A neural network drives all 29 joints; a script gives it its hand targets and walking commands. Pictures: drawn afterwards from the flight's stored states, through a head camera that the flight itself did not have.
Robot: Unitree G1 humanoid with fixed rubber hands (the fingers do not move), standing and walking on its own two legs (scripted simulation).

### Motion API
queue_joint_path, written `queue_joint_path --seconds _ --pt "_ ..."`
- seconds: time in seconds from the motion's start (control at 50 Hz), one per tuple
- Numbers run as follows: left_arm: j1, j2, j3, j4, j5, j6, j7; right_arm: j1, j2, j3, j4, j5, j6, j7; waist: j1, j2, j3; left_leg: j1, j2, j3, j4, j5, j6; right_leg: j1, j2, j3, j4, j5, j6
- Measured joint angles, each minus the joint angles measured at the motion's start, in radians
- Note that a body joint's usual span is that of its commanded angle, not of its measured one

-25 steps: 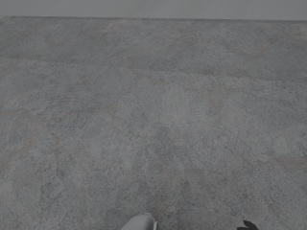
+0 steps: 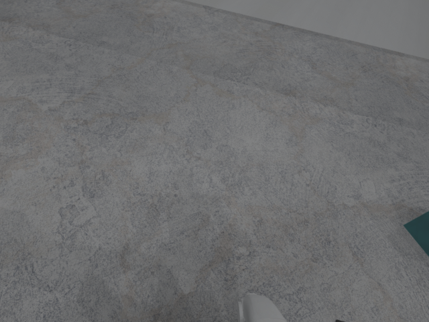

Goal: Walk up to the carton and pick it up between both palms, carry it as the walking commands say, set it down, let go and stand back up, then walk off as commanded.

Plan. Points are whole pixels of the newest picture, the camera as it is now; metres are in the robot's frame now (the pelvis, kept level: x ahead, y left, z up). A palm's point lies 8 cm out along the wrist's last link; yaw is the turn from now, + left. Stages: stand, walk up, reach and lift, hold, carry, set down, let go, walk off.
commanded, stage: walk off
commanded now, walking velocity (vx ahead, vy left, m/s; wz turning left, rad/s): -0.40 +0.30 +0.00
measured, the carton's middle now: out of the picture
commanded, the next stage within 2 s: stand in 0.86 s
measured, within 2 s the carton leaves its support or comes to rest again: neither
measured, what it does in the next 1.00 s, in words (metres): steps to the left: right foot, then left foot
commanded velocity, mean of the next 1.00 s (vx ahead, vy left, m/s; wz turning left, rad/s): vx -0.34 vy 0.25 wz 0.00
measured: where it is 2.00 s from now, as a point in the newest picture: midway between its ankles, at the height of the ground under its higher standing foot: outside the picture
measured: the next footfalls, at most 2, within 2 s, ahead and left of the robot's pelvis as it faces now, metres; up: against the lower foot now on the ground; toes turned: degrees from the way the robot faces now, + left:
right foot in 0.26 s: -0.13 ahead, -0.01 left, +0.00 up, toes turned -7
left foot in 0.68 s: -0.22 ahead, +0.39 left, +0.00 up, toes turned +2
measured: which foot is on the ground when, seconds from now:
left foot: down 0.00-0.26, up 0.28-0.66, down 0.68-1.00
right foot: up 0.00-0.24, down 0.26-0.68, up 0.70-1.00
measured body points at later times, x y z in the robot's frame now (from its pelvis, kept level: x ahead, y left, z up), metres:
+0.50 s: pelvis -0.16 +0.14 +0.01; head -0.11 +0.09 +0.45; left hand -0.11 +0.44 -0.10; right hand -0.12 -0.12 -0.16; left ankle -0.19 +0.36 -0.60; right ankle -0.16 +0.00 -0.73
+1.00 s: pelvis -0.32 +0.32 +0.00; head -0.27 +0.32 +0.45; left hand -0.28 +0.61 -0.14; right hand -0.19 +0.07 -0.13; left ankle -0.26 +0.39 -0.73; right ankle -0.41 +0.25 -0.68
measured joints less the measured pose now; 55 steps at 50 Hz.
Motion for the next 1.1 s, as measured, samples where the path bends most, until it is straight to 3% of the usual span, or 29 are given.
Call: queue_joint_path --seconds 0.04,0.1,0.2,0.26,0.3,0.34,0.4,0.46,0.5,0.58,0.64,0.68,0.72,0.76,0.8,0.86,0.94,1.02,1.06,1.08,1.1 --pt "0.010 -0.031 -0.008 0.012 -0.005 0.001 -0.008 -0.006 0.000 0.002 -0.008 -0.003 0.011 -0.014 -0.001 0.017 -0.020 -0.009 -0.005 0.007 -0.047 0.047 0.015 0.007 0.058 -0.025 0.123 0.009 -0.003" --pt "0.039 -0.058 -0.014 0.031 -0.001 -0.011 -0.011 -0.041 -0.002 0.004 -0.030 0.001 0.006 -0.033 0.003 0.044 -0.034 -0.039 -0.029 0.034 -0.081 0.093 0.052 0.075 0.081 -0.092 0.097 0.022 0.003" --pt "0.057 -0.082 -0.029 0.037 -0.016 -0.023 0.000 -0.070 -0.006 0.014 -0.038 0.009 -0.011 -0.050 -0.003 0.096 -0.022 -0.091 -0.089 0.074 -0.098 0.155 0.102 0.279 0.053 -0.175 -0.304 0.040 -0.017" --pt "0.082 -0.099 -0.047 0.041 -0.019 -0.038 0.002 -0.048 -0.014 0.014 -0.020 0.012 -0.003 -0.044 0.007 0.119 -0.028 -0.130 -0.134 0.121 -0.079 0.179 0.124 0.412 0.009 -0.156 -0.651 0.192 -0.036" --pt "0.095 -0.121 -0.049 0.053 0.007 -0.037 0.004 -0.026 -0.016 0.002 0.005 0.009 0.004 -0.034 0.003 0.151 -0.011 -0.207 -0.159 0.069 0.141 -0.019 0.087 0.407 -0.005 -0.155 -0.643 0.194 -0.051" --pt "0.116 -0.126 -0.052 0.056 0.021 -0.033 0.007 0.013 -0.010 -0.007 0.021 0.004 0.012 -0.014 0.002 0.147 -0.015 -0.277 -0.192 0.004 0.382 -0.113 0.063 0.399 -0.043 -0.146 -0.643 0.209 -0.037" --pt "0.121 -0.117 -0.052 0.053 0.019 -0.032 0.002 0.042 -0.016 -0.022 0.029 -0.002 0.018 0.009 -0.012 0.127 -0.020 -0.331 -0.200 -0.091 0.641 -0.103 0.024 0.364 -0.101 -0.123 -0.653 0.249 -0.006" --pt "0.080 -0.102 -0.043 0.034 0.014 -0.042 -0.004 0.058 -0.040 -0.036 0.035 -0.005 0.017 0.013 -0.018 0.111 -0.013 -0.315 -0.162 -0.146 0.736 -0.087 -0.028 0.320 -0.150 -0.106 -0.652 0.285 0.022" --pt "0.051 -0.092 -0.039 0.016 0.014 -0.050 -0.008 0.063 -0.055 -0.041 0.037 0.004 0.017 0.013 -0.018 0.102 -0.009 -0.271 -0.129 -0.153 0.699 -0.078 -0.058 0.294 -0.178 -0.097 -0.651 0.307 0.042" --pt "0.010 -0.062 -0.031 -0.014 0.018 -0.064 -0.014 0.038 -0.061 -0.039 0.024 0.022 0.013 0.007 -0.008 0.071 0.004 -0.146 -0.064 -0.101 0.444 -0.103 -0.104 0.241 -0.214 -0.077 -0.651 0.355 0.086" --pt "-0.016 -0.035 -0.022 -0.021 0.024 -0.063 -0.019 0.009 -0.060 -0.037 0.006 0.029 0.006 0.004 0.002 0.045 0.017 -0.046 -0.033 -0.033 0.210 -0.134 -0.109 0.208 -0.229 -0.075 -0.647 0.391 0.119" --pt "-0.025 -0.019 -0.019 -0.028 0.025 -0.058 -0.019 0.004 -0.068 -0.039 -0.004 0.023 -0.008 0.001 0.005 0.040 0.013 0.029 -0.020 0.002 0.002 -0.018 -0.085 0.163 -0.230 -0.075 -0.605 0.396 0.114" --pt "-0.039 0.005 -0.007 -0.022 0.019 -0.042 -0.015 -0.012 -0.048 -0.034 0.003 0.014 -0.013 -0.001 0.006 0.018 0.039 0.018 -0.016 0.016 0.011 -0.077 -0.009 0.090 -0.171 -0.016 -0.392 0.150 0.067" --pt "-0.031 0.017 0.001 -0.011 0.004 -0.018 -0.003 -0.013 -0.013 -0.011 -0.006 0.001 -0.011 -0.001 0.004 -0.013 0.043 -0.008 -0.015 0.022 0.029 -0.046 0.018 0.019 -0.066 0.028 -0.106 0.000 0.023" --pt "-0.006 -0.004 -0.005 0.004 -0.004 -0.007 0.004 -0.008 -0.003 0.004 -0.020 0.000 0.001 -0.005 0.004 -0.008 0.013 -0.022 -0.006 0.031 -0.011 0.013 0.021 -0.012 0.024 0.010 0.067 -0.019 0.013" --pt "0.031 -0.048 -0.015 0.030 -0.005 -0.006 -0.002 -0.029 -0.014 0.002 -0.040 -0.002 0.009 -0.021 -0.004 0.029 -0.018 -0.037 -0.019 0.041 -0.066 0.072 0.048 0.029 0.073 -0.067 0.133 0.006 0.018" --pt "0.055 -0.068 -0.023 0.034 -0.001 -0.014 -0.012 -0.067 -0.012 0.011 -0.056 0.008 -0.013 -0.047 0.001 0.065 -0.030 -0.072 -0.063 0.075 -0.087 0.121 0.093 0.156 0.071 -0.143 -0.051 0.034 0.011" --pt "0.064 -0.104 -0.039 0.027 -0.004 -0.019 -0.017 -0.057 -0.004 0.020 -0.027 0.014 -0.029 -0.071 -0.005 0.120 -0.047 -0.085 -0.106 0.105 -0.118 0.171 0.127 0.319 0.048 -0.166 -0.386 0.020 -0.014" --pt "0.074 -0.127 -0.048 0.031 0.002 -0.025 -0.025 -0.032 0.001 0.021 -0.004 0.015 -0.028 -0.080 -0.007 0.145 -0.058 -0.083 -0.125 0.122 -0.148 0.203 0.141 0.399 0.036 -0.164 -0.570 0.094 -0.036" --pt "0.084 -0.133 -0.051 0.030 0.007 -0.028 -0.031 -0.013 0.005 0.021 0.006 0.019 -0.027 -0.082 -0.006 0.147 -0.064 -0.085 -0.136 0.132 -0.160 0.217 0.143 0.442 0.025 -0.163 -0.679 0.172 -0.046" --pt "0.092 -0.142 -0.049 0.032 0.015 -0.032 -0.035 0.005 0.006 0.019 0.017 0.025 -0.025 -0.082 -0.005 0.154 -0.066 -0.094 -0.140 0.130 -0.150 0.204 0.109 0.468 0.020 -0.161 -0.750 0.213 -0.061"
